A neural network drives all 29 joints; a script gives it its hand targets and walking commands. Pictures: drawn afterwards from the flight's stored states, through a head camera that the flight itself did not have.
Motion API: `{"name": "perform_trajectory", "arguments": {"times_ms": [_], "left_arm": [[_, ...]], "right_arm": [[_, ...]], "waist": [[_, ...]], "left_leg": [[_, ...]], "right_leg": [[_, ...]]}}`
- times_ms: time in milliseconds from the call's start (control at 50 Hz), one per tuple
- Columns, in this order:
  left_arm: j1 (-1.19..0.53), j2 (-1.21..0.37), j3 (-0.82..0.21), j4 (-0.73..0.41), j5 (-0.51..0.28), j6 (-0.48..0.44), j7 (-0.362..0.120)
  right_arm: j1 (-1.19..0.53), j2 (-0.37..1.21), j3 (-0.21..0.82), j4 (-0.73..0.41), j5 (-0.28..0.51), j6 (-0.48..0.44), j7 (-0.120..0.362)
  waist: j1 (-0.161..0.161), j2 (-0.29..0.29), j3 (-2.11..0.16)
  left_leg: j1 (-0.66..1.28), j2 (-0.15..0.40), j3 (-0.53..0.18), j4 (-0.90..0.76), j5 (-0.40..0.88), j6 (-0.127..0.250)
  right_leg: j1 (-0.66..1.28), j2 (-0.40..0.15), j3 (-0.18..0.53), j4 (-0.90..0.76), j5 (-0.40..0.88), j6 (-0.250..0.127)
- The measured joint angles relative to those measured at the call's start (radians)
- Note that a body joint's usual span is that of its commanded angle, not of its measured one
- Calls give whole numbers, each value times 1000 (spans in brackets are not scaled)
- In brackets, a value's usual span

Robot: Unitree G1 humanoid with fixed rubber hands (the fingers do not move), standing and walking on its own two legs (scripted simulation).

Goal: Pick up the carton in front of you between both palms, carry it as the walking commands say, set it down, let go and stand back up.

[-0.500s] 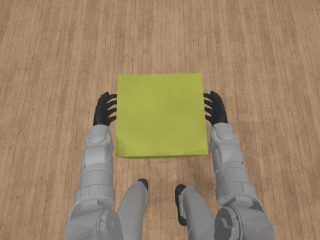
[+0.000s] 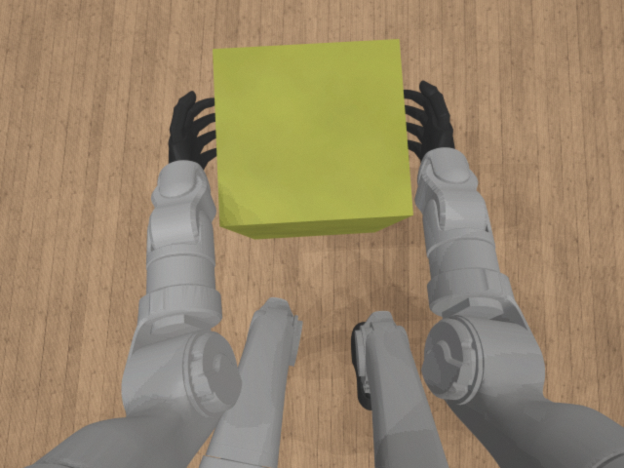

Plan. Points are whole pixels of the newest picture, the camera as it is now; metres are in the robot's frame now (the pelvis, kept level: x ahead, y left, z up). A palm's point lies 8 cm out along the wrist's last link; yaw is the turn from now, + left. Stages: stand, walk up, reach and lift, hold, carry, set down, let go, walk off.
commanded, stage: set down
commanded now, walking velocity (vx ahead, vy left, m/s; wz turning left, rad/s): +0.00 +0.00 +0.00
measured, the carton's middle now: (311, 160) +0.47 +0.06 -0.16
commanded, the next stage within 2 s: none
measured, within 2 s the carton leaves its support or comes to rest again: rests again in 1.30 s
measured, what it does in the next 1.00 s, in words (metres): lowers itself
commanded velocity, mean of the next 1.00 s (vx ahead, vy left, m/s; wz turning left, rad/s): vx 0.00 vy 0.00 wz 0.00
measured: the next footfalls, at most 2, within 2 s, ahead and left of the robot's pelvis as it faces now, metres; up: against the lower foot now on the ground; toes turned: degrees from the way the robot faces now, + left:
none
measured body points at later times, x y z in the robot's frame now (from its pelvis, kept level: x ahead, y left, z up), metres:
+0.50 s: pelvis -0.02 +0.00 -0.11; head +0.31 +0.02 +0.18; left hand +0.48 +0.23 -0.24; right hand +0.54 -0.07 -0.24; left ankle +0.08 +0.13 -0.56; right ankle +0.06 -0.12 -0.56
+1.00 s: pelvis -0.02 +0.00 -0.19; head +0.37 +0.02 +0.02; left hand +0.50 +0.24 -0.37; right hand +0.59 -0.05 -0.38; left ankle +0.08 +0.13 -0.56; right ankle +0.06 -0.12 -0.56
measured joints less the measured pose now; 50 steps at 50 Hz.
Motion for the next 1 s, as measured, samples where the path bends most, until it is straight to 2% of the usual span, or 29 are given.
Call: {"name": "perform_trajectory", "arguments": {"times_ms": [200,500,860,1000], "left_arm": [[-134,47,6,23,-29,28,26],[-316,107,46,69,-44,42,39],[-517,209,-17,152,-165,27,80],[-534,232,-37,166,-213,22,84]], "right_arm": [[-166,-70,29,71,36,21,-18],[-404,-164,83,186,62,36,-39],[-663,-318,252,328,192,17,-64],[-714,-355,344,369,250,12,-73]], "waist": [[11,-1,49],[34,0,194],[58,11,452],[66,29,526]], "left_leg": [[-201,-14,-4,193,-39,-14],[-386,-24,7,403,-81,-29],[-517,-36,26,645,-144,-39],[-505,-8,51,717,-187,-23]], "right_leg": [[-199,18,-11,193,-41,8],[-391,43,-13,412,-84,19],[-520,53,-23,665,-159,27],[-513,63,-20,737,-195,29]]}}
